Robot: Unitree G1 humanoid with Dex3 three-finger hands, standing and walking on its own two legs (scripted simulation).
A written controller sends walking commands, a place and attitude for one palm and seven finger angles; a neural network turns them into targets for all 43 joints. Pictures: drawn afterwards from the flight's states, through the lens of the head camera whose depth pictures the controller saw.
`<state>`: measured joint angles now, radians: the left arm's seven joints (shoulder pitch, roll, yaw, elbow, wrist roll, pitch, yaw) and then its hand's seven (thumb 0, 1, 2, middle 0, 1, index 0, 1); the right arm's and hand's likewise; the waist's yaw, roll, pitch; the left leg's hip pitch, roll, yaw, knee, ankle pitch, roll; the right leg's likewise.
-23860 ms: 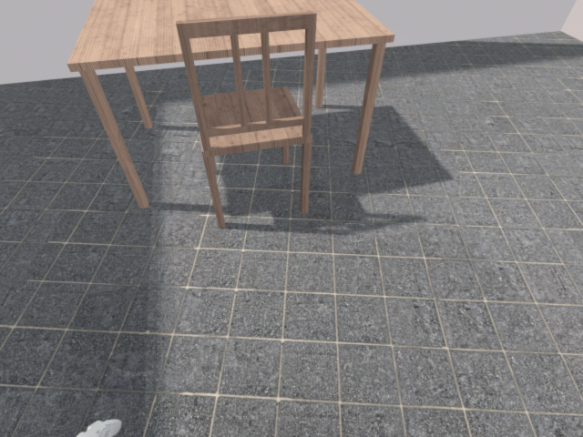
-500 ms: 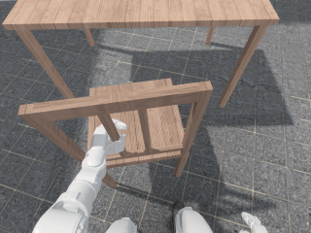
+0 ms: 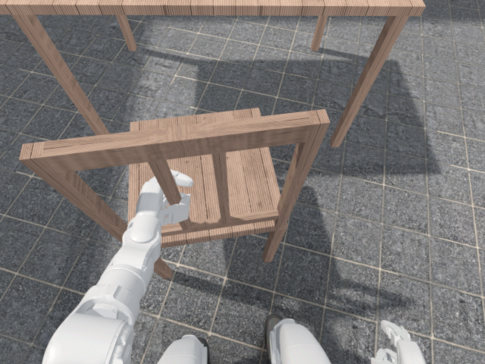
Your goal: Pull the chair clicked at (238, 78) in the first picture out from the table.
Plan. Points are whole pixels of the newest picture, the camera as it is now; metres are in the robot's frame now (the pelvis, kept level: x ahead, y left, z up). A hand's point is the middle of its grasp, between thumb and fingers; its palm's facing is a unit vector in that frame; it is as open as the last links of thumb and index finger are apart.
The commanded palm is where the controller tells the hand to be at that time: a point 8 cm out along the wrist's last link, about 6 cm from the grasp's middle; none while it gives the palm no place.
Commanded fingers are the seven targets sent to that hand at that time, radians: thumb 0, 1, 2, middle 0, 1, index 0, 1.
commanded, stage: step backward, pulling the chair out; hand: left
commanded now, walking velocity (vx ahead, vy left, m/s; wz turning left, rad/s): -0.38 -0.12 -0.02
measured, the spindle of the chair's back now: (174, 198) +0.40 +0.13 -0.08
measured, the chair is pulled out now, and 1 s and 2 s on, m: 0.37 0.51 0.60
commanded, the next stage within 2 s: stop walking, hand still on the chair in 0.92 s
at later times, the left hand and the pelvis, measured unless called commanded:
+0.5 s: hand (173, 254) +0.29 +0.12 -0.06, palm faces -0.04 -0.98 -0.17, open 5.4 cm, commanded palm +0.29 +0.17 -0.05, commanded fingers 0.00 0.90 0.90 -0.50 -1.45 -0.50 -1.45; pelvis -0.07 +0.00 +0.00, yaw +1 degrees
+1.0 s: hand (171, 278) +0.25 +0.12 -0.06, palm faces +0.02 -0.98 -0.18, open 5.5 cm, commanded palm +0.24 +0.16 -0.06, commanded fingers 0.00 0.90 0.90 -0.50 -1.45 -0.50 -1.45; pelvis -0.12 -0.02 +0.00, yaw +0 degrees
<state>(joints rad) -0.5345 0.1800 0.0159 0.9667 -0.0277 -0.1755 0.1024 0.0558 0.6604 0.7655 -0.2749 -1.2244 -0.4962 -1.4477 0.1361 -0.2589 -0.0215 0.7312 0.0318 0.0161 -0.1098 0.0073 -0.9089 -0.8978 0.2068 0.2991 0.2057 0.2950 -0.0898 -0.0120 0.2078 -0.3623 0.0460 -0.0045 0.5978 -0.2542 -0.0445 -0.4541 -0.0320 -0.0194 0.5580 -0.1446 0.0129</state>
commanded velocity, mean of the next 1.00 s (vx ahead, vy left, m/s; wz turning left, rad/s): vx -0.28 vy -0.07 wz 0.00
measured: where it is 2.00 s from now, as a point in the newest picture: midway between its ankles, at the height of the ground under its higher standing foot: outside the picture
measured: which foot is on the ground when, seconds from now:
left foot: down 0.00-0.22, up 0.24-0.44, down 0.46-1.00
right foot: down 0.00-0.48, up 0.50-0.60, down 0.62-1.00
